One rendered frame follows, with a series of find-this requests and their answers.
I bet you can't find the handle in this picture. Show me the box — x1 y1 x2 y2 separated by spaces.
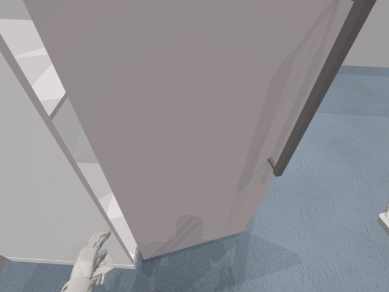
268 0 377 177

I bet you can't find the robot left hand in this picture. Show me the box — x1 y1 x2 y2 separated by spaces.
70 229 116 288

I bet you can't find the robot left forearm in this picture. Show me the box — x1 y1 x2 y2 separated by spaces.
61 277 93 292

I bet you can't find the fridge door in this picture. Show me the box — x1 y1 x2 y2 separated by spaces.
23 0 354 260

